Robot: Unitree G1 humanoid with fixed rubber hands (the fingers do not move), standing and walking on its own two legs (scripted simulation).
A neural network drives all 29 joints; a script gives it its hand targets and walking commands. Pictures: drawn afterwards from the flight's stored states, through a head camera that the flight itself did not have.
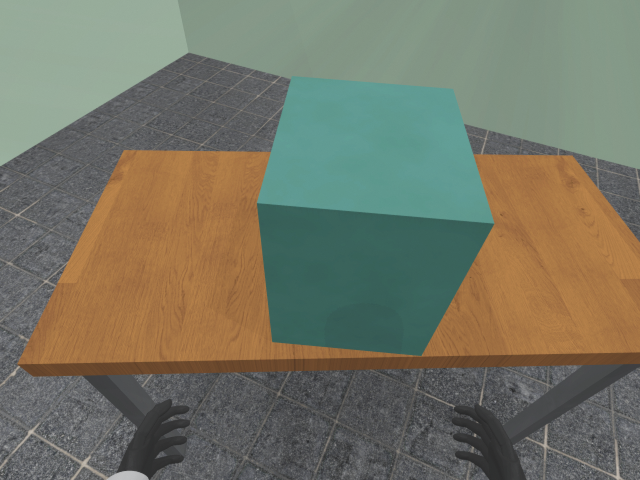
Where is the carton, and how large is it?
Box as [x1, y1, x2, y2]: [257, 76, 494, 355]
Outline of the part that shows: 292,76 257,200 272,341 421,355 494,223 453,90 448,88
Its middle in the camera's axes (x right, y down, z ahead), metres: +0.06 -0.03 +0.55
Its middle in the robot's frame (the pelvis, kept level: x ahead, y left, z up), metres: +0.45 +0.00 +0.07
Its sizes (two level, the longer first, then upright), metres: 0.259 0.224 0.286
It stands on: a table, 0.71 m high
